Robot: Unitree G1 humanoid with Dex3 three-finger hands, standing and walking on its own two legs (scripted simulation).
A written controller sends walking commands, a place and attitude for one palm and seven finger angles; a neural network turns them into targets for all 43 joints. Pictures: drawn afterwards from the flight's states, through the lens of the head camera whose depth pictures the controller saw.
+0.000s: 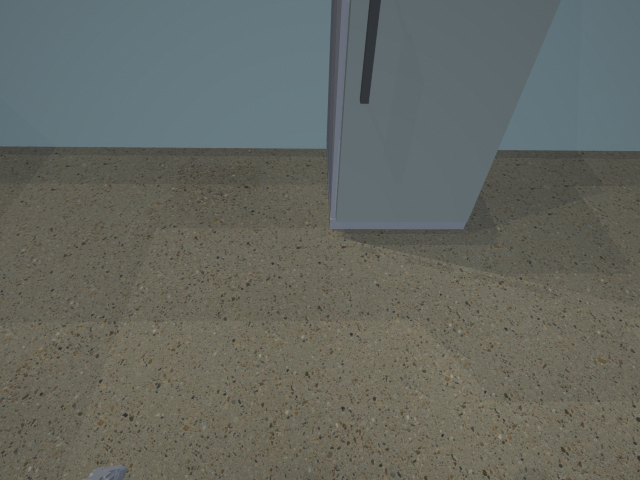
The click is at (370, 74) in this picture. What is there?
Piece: fridge door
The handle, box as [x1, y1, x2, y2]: [360, 0, 380, 103]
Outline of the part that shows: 380,0 370,0 369,2 360,103 368,103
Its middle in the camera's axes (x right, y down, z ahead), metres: +0.13 -0.57 +1.05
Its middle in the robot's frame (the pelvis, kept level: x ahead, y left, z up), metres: +1.18 -0.07 +0.10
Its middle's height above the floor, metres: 0.87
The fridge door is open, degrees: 0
